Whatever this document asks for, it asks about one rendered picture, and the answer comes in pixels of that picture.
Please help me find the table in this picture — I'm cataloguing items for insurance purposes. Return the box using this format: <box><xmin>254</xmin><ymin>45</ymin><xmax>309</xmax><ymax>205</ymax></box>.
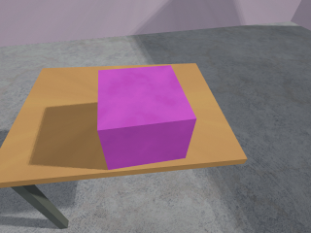
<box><xmin>0</xmin><ymin>63</ymin><xmax>248</xmax><ymax>229</ymax></box>

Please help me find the carton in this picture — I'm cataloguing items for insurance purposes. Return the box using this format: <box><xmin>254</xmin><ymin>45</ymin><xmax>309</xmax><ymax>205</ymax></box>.
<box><xmin>97</xmin><ymin>65</ymin><xmax>197</xmax><ymax>170</ymax></box>

